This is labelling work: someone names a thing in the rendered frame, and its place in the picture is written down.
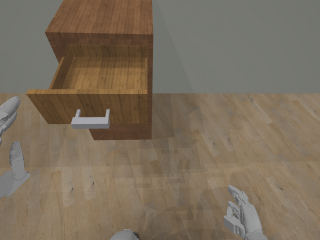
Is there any left robot thigh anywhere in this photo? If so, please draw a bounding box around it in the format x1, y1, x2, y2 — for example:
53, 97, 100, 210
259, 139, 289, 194
110, 230, 139, 240

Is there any handle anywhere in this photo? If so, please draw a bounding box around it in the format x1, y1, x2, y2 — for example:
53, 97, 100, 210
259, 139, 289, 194
71, 109, 110, 129

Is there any left robot hand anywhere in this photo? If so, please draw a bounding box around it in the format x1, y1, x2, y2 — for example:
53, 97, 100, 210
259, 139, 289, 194
0, 96, 30, 199

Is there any drawer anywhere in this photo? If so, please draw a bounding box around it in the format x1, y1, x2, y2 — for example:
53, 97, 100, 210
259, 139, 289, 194
26, 44, 148, 124

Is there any cabinet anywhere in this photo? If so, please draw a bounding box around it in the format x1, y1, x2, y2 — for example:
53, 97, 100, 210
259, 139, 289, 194
45, 0, 154, 141

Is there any right robot hand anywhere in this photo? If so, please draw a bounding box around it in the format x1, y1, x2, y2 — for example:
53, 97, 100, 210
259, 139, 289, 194
223, 185, 263, 240

